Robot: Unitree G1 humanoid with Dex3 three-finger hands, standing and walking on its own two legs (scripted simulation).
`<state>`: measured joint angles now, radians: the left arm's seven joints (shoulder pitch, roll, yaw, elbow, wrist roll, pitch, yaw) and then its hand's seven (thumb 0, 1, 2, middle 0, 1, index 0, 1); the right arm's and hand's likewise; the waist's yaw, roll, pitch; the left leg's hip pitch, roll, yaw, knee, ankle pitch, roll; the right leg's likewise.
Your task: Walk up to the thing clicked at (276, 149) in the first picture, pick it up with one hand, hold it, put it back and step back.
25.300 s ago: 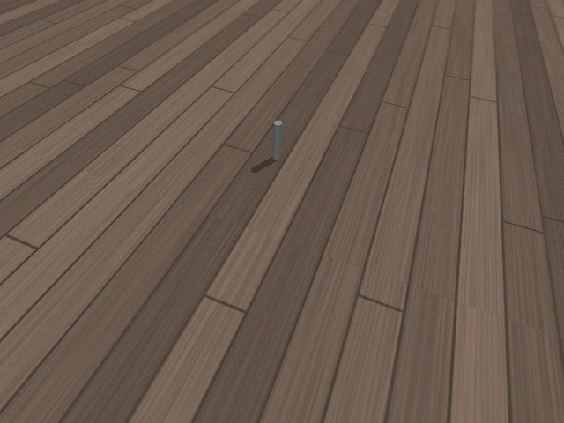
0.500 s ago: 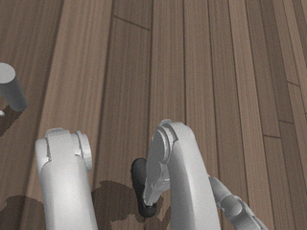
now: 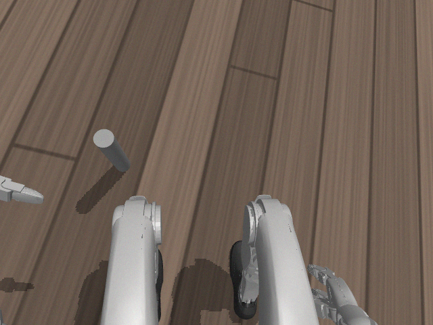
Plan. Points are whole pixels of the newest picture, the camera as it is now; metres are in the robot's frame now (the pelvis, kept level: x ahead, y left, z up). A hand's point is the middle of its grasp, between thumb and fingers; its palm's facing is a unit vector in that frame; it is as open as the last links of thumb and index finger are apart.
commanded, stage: home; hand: left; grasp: from the side
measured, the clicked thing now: (115, 153) +0.46 +0.24 -0.29
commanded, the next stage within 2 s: none
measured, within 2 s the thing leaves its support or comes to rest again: neither
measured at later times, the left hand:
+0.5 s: hand out of the picture +0.28 +0.25 +0.13, palm faces +0.21 -0.90 -0.38, open 17.4 cm
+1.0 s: hand out of the picture +0.24 +0.20 +0.26, palm faces +0.21 -0.93 -0.29, open 17.6 cm
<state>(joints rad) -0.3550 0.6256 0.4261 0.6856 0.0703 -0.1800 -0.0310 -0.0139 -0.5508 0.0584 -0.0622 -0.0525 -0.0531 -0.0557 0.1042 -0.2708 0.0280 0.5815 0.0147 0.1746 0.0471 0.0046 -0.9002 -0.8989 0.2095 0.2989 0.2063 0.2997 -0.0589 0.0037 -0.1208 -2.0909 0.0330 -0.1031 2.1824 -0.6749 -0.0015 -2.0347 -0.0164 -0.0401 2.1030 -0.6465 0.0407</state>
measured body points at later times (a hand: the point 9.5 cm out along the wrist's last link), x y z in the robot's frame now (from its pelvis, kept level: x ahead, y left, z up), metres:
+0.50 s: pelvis +0.06 -0.01 +0.23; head +0.17 +0.02 +0.66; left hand +0.27 +0.29 +0.16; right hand +0.25 -0.25 +0.14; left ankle +0.08 +0.12 -0.37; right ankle +0.10 -0.14 -0.37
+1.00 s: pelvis +0.09 +0.00 +0.31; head +0.12 +0.00 +0.76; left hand +0.23 +0.24 +0.28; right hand +0.28 -0.22 +0.24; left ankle +0.08 +0.12 -0.37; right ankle +0.10 -0.14 -0.37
